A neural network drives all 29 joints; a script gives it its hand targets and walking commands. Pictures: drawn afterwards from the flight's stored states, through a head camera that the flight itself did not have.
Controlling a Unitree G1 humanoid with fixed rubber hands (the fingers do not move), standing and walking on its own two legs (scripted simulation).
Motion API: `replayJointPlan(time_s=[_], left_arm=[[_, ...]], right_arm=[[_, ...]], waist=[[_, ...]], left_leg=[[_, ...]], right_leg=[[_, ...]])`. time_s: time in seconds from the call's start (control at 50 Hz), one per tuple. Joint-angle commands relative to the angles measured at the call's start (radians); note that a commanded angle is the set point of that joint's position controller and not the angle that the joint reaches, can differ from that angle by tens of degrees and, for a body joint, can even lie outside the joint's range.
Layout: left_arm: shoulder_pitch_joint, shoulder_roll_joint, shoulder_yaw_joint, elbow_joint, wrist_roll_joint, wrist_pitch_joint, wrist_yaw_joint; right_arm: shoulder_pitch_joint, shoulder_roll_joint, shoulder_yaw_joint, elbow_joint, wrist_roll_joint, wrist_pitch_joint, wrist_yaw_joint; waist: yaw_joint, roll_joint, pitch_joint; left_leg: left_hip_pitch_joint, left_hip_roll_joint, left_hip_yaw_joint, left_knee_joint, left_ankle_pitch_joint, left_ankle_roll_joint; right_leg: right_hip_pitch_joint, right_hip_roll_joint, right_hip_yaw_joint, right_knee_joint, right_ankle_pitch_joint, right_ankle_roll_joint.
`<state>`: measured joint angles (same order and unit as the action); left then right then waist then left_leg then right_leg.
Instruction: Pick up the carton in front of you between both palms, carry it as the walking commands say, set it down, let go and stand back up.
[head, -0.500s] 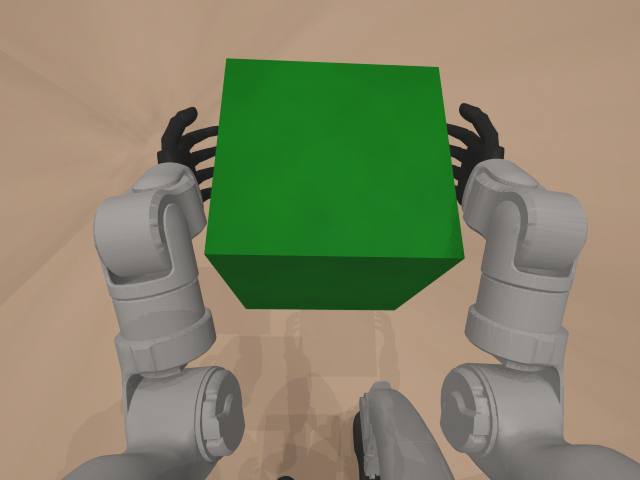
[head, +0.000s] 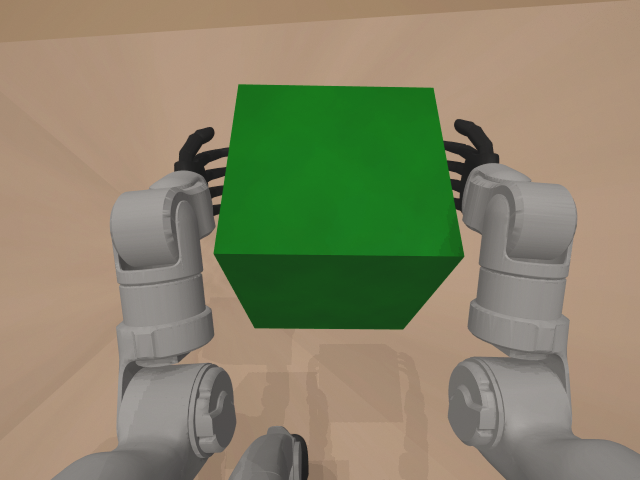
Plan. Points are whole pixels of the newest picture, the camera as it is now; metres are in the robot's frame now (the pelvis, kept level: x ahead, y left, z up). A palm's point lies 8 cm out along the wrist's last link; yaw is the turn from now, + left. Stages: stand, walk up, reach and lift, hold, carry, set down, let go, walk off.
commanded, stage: carry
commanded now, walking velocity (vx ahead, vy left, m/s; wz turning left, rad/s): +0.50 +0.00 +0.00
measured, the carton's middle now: (332, 223) +0.40 +0.02 +0.09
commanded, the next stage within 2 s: none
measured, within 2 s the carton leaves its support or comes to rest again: neither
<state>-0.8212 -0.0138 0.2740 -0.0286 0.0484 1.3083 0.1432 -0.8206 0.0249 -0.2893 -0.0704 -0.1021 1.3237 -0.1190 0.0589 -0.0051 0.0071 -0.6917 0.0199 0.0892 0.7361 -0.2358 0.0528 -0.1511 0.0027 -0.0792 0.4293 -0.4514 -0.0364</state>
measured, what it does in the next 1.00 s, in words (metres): climbs: left foot, then right foot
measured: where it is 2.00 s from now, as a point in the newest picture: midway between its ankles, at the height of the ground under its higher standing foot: (337, 184)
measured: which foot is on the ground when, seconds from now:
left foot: up 0.00-0.02, down 0.04-0.52, up 0.54-0.92, down 0.94-1.00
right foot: down 0.00-0.04, up 0.06-0.48, down 0.50-0.96, up 0.98-1.00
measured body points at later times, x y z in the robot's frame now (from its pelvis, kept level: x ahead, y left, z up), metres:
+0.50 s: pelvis +0.31 +0.00 +0.01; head +0.35 +0.00 +0.46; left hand +0.71 +0.15 +0.18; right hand +0.71 -0.15 +0.18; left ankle +0.18 +0.09 -0.71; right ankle +0.44 -0.09 -0.70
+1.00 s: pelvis +0.61 +0.03 +0.03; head +0.64 +0.03 +0.48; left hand +1.01 +0.17 +0.18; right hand +1.00 -0.13 +0.19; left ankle +0.71 +0.11 -0.68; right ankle +0.47 -0.08 -0.63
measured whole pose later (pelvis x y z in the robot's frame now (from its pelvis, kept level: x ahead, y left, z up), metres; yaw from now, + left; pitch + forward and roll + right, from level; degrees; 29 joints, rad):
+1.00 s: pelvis +0.61 +0.03 +0.03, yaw -1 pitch +4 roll +1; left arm -0.82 0.03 0.27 0.12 0.05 1.32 0.14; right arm -0.85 0.01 -0.26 0.15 -0.09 1.30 -0.13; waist -0.03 -0.02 -0.04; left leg -0.57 -0.01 0.14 0.68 -0.26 0.09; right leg -0.31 -0.02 -0.01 1.01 -0.50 -0.01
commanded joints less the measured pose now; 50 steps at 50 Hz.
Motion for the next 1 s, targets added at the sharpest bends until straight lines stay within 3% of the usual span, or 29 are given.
replayJointPlan(time_s=[0.0, 0.02, 0.04, 0.06, 0.08, 0.12, 0.14, 0.18, 0.28, 0.38, 0.42, 0.44, 0.46, 0.48, 0.5, 0.52, 0.54, 0.56, 0.58, 0.62, 0.7, 0.76, 0.84, 0.88, 0.9, 0.92, 0.94, 0.96, 0.98], left_arm=[[-0.709, -0.993, -0.663, 0.010, -0.444, 0.014, -0.279], [-0.705, -0.999, -0.656, 0.033, -0.434, 0.010, -0.279], [-0.706, -1.000, -0.646, 0.051, -0.422, 0.006, -0.280], [-0.727, -1.028, -0.636, 0.053, -0.420, 0.007, -0.278], [-0.770, -1.025, -0.633, 0.039, -0.414, 0.001, -0.270], [-0.801, -1.044, -0.623, -0.004, -0.405, -0.008, -0.250], [-0.792, -1.046, -0.612, -0.017, -0.391, -0.012, -0.238], [-0.757, -1.032, -0.600, -0.042, -0.370, -0.016, -0.214], [-0.711, -0.975, -0.621, -0.093, -0.330, -0.014, -0.179], [-0.684, -0.939, -0.645, -0.034, -0.331, 0.009, -0.191], [-0.682, -0.947, -0.645, 0.011, -0.344, 0.016, -0.205], [-0.680, -0.953, -0.641, 0.038, -0.352, 0.016, -0.213], [-0.679, -0.967, -0.635, 0.063, -0.362, 0.015, -0.221], [-0.666, -0.983, -0.626, 0.088, -0.374, 0.012, -0.232], [-0.691, -0.965, -0.612, 0.108, -0.370, 0.003, -0.237], [-0.687, -1.004, -0.612, 0.118, -0.389, -0.002, -0.245], [-0.735, -1.033, -0.620, 0.072, -0.417, -0.006, -0.251], [-0.787, -1.074, -0.635, 0.025, -0.449, -0.011, -0.257], [-0.842, -1.101, -0.652, -0.029, -0.479, -0.015, -0.260], [-0.899, -1.124, -0.666, -0.097, -0.514, -0.017, -0.260], [-0.862, -1.084, -0.666, -0.148, -0.515, -0.007, -0.254], [-0.807, -1.033, -0.661, -0.124, -0.492, 0.007, -0.250], [-0.741, -0.996, -0.647, -0.026, -0.452, 0.018, -0.258], [-0.729, -0.996, -0.636, 0.027, -0.437, 0.018, -0.262], [-0.724, -1.000, -0.628, 0.052, -0.433, 0.017, -0.263], [-0.725, -1.005, -0.622, 0.073, -0.423, 0.012, -0.265], [-0.727, -1.030, -0.613, 0.092, -0.420, 0.011, -0.266], [-0.761, -1.028, -0.605, 0.087, -0.417, 0.008, -0.266], [-0.798, -1.057, -0.606, 0.077, -0.418, 0.001, -0.261]], right_arm=[[-0.617, 0.949, 0.662, 0.109, 0.376, -0.002, 0.190], [-0.615, 0.963, 0.654, 0.130, 0.388, -0.004, 0.200], [-0.614, 0.980, 0.651, 0.149, 0.405, -0.006, 0.212], [-0.649, 0.979, 0.646, 0.158, 0.412, -0.018, 0.219], [-0.664, 1.023, 0.650, 0.141, 0.443, -0.022, 0.227], [-0.770, 1.085, 0.677, 0.049, 0.508, -0.032, 0.239], [-0.815, 1.110, 0.694, 0.006, 0.537, -0.035, 0.240], [-0.839, 1.121, 0.698, -0.044, 0.564, -0.036, 0.238], [-0.783, 1.053, 0.694, -0.088, 0.556, -0.023, 0.230], [-0.704, 0.991, 0.683, 0.006, 0.513, -0.004, 0.235], [-0.691, 0.983, 0.672, 0.058, 0.491, 0.000, 0.239], [-0.686, 0.983, 0.665, 0.084, 0.481, 0.001, 0.240], [-0.676, 0.987, 0.660, 0.110, 0.476, 0.002, 0.240], [-0.688, 0.988, 0.655, 0.126, 0.471, -0.001, 0.241], [-0.699, 1.023, 0.643, 0.143, 0.470, 0.000, 0.243], [-0.730, 1.010, 0.630, 0.134, 0.462, -0.003, 0.242], [-0.747, 1.035, 0.630, 0.133, 0.459, -0.008, 0.236], [-0.756, 1.038, 0.618, 0.116, 0.453, -0.013, 0.228], [-0.761, 1.049, 0.614, 0.098, 0.447, -0.016, 0.217], [-0.749, 1.045, 0.606, 0.063, 0.434, -0.019, 0.194], [-0.705, 1.005, 0.617, 0.014, 0.405, -0.017, 0.160], [-0.683, 0.973, 0.634, 0.017, 0.395, -0.006, 0.155], [-0.658, 0.969, 0.649, 0.098, 0.400, 0.007, 0.175], [-0.650, 0.980, 0.640, 0.149, 0.408, 0.007, 0.190], [-0.639, 0.992, 0.631, 0.179, 0.412, 0.005, 0.197], [-0.634, 1.001, 0.621, 0.202, 0.420, 0.000, 0.206], [-0.643, 0.988, 0.607, 0.217, 0.420, -0.007, 0.213], [-0.648, 1.020, 0.606, 0.227, 0.430, -0.018, 0.218], [-0.690, 1.037, 0.605, 0.173, 0.451, -0.024, 0.225]], waist=[[-0.065, -0.151, -0.472], [-0.112, -0.111, -0.546], [-0.141, 0.024, -0.612], [-0.137, 0.317, -0.663], [-0.143, 0.259, -0.633], [-0.134, 0.078, -0.538], [-0.124, 0.050, -0.526], [-0.113, 0.066, -0.547], [-0.133, 0.101, -0.534], [-0.132, 0.147, -0.461], [-0.111, 0.168, -0.447], [-0.081, 0.168, -0.469], [-0.036, 0.135, -0.532], [0.016, 0.072, -0.606], [0.005, -0.217, -0.687], [0.023, -0.273, -0.643], [0.011, -0.197, -0.594], [0.014, -0.082, -0.568], [0.006, -0.045, -0.540], [-0.008, -0.073, -0.543], [-0.002, -0.089, -0.540], [0.008, -0.105, -0.500], [0.011, -0.145, -0.442], [-0.028, -0.162, -0.448], [-0.077, -0.135, -0.501], [-0.125, -0.077, -0.580], [-0.123, 0.173, -0.692], [-0.159, 0.320, -0.665], [-0.143, 0.237, -0.626]], left_leg=[[0.353, -0.108, 0.139, -0.207, 0.095, 0.033], [0.602, -0.077, 0.110, -0.232, 0.118, 0.046], [0.828, 0.145, -0.212, -0.225, 0.013, 0.082], [1.032, 0.354, -0.698, -0.341, 0.099, 0.246], [1.031, 0.344, -0.719, -0.348, 0.105, 0.264], [0.928, 0.279, -0.506, -0.294, 0.313, 0.214], [0.889, 0.262, -0.443, -0.300, 0.332, 0.191], [0.865, 0.243, -0.382, -0.320, 0.288, 0.171], [0.901, 0.232, -0.282, -0.335, 0.356, 0.201], [0.842, 0.172, -0.131, -0.313, 0.544, 0.150], [0.815, 0.158, -0.070, -0.247, 0.711, 0.110], [0.788, 0.146, -0.029, -0.147, 0.840, 0.083], [0.698, 0.129, 0.021, -0.001, 0.809, 0.044], [0.499, 0.113, 0.002, 0.163, 0.529, 0.011], [0.167, -0.031, -0.019, 0.450, 0.024, -0.036], [-0.015, -0.105, -0.091, 0.622, -0.279, -0.025], [-0.097, -0.051, -0.138, 0.716, -0.267, -0.001], [-0.118, -0.022, -0.128, 0.712, -0.231, 0.003], [-0.123, 0.003, -0.123, 0.655, -0.191, 0.006], [-0.093, 0.021, -0.114, 0.575, -0.147, 0.005], [-0.161, 0.038, -0.074, 0.451, -0.137, -0.019], [-0.142, 0.047, -0.042, 0.261, -0.067, -0.029], [0.009, -0.012, 0.047, -0.004, 0.015, -0.008], [0.182, -0.080, 0.115, -0.128, 0.013, 0.015], [0.394, -0.105, 0.146, -0.218, 0.081, 0.029], [0.668, -0.029, 0.050, -0.218, 0.074, 0.048], [0.944, 0.288, -0.472, -0.243, 0.034, 0.188], [1.024, 0.334, -0.747, -0.361, 0.179, 0.271], [1.022, 0.337, -0.661, -0.303, 0.220, 0.271]], right_leg=[[0.207, -0.158, -0.005, 0.200, 1.084, -0.073], [0.082, -0.138, -0.031, 0.355, 0.940, -0.035], [-0.133, -0.098, 0.001, 0.562, 0.538, -0.004], [-0.459, 0.088, 0.046, 0.821, -0.043, 0.027], [-0.565, 0.048, 0.135, 0.965, -0.073, -0.004], [-0.636, -0.008, 0.127, 0.974, 0.009, -0.022], [-0.633, -0.026, 0.123, 0.925, 0.043, -0.022], [-0.612, -0.036, 0.106, 0.859, 0.071, -0.013], [-0.696, -0.051, 0.052, 0.662, 0.094, 0.015], [-0.556, -0.012, -0.040, 0.335, 0.243, 0.005], [-0.428, 0.037, -0.094, 0.209, 0.254, -0.019], [-0.304, 0.075, -0.133, 0.139, 0.271, -0.034], [-0.074, 0.078, -0.146, 0.065, 0.342, -0.050], [0.199, -0.041, 0.011, 0.080, 0.273, -0.073], [0.447, -0.343, 0.557, 0.041, 0.326, -0.221], [0.488, -0.352, 0.723, -0.034, 0.434, -0.281], [0.460, -0.338, 0.612, 0.010, 0.491, -0.268], [0.404, -0.315, 0.519, 0.034, 0.552, -0.242], [0.347, -0.294, 0.454, 0.027, 0.544, -0.207], [0.297, -0.262, 0.381, -0.004, 0.461, -0.174], [0.311, -0.264, 0.312, -0.028, 0.468, -0.209], [0.296, -0.239, 0.230, -0.036, 0.539, -0.200], [0.264, -0.197, 0.118, 0.000, 0.736, -0.146], [0.233, -0.181, 0.049, 0.112, 0.971, -0.099], [0.165, -0.155, -0.011, 0.255, 1.017, -0.057], [-0.003, -0.133, -0.020, 0.420, 0.797, -0.015], [-0.312, -0.039, 0.007, 0.697, 0.364, 0.039], [-0.552, 0.096, 0.057, 0.890, -0.063, 0.042], [-0.639, 0.028, 0.125, 1.012, -0.071, 0.007]])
